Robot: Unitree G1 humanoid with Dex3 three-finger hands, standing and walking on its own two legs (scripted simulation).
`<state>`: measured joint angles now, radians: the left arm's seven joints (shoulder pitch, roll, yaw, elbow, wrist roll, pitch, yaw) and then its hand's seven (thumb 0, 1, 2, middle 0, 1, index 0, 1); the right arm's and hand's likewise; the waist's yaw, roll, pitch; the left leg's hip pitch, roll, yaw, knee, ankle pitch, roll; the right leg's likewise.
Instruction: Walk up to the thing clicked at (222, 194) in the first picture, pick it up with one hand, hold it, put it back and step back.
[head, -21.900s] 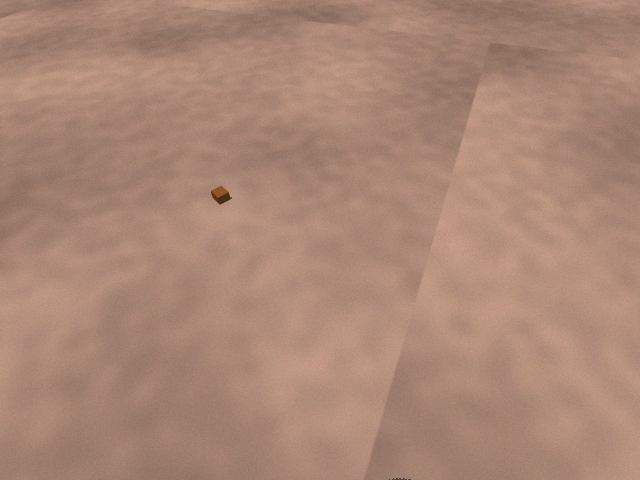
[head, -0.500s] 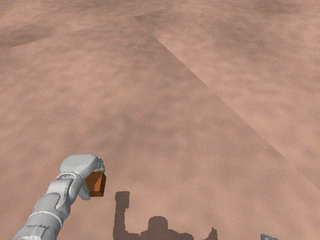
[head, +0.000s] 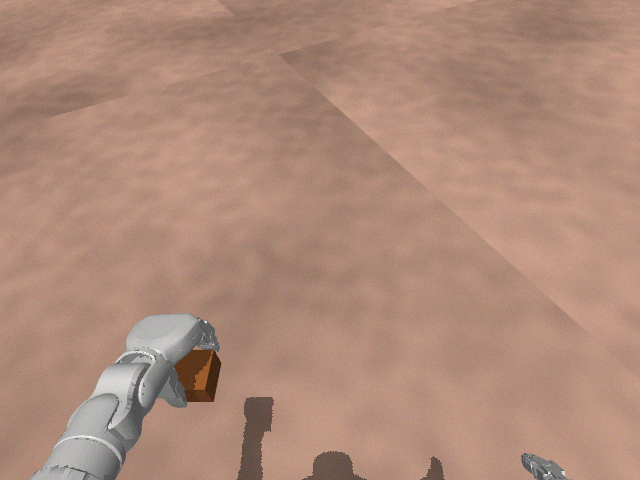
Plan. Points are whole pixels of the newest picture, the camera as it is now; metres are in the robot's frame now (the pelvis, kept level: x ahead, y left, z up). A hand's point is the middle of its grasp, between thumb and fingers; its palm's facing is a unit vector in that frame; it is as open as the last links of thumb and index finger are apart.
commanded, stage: hold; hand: left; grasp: from above
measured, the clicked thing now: (191, 375) +0.32 +0.21 -0.08
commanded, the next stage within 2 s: crouch in 1.22 s
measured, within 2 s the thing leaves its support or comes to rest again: neither
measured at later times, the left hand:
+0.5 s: hand (181, 374) +0.29 +0.20 -0.02, palm faces -0.44 -0.02 -0.90, open 8.6 cm
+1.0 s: hand (181, 369) +0.30 +0.20 -0.01, palm faces -0.46 -0.03 -0.89, open 8.6 cm
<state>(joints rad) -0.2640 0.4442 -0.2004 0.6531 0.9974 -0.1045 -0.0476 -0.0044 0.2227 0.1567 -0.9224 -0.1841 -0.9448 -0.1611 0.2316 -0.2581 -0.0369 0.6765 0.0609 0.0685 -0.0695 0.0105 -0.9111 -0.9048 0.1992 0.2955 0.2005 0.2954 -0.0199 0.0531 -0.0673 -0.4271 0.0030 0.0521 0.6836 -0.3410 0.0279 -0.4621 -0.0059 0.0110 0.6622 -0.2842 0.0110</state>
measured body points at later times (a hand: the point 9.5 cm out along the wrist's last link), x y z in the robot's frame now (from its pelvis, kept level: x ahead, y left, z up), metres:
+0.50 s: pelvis -0.01 -0.01 +0.01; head +0.00 -0.04 +0.46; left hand +0.31 +0.20 +0.03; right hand +0.13 -0.27 -0.11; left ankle +0.01 +0.10 -0.72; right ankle +0.03 -0.13 -0.72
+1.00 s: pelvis +0.01 -0.01 +0.02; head +0.02 -0.03 +0.46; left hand +0.32 +0.20 +0.04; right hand +0.15 -0.26 -0.10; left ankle +0.01 +0.10 -0.72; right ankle +0.03 -0.13 -0.72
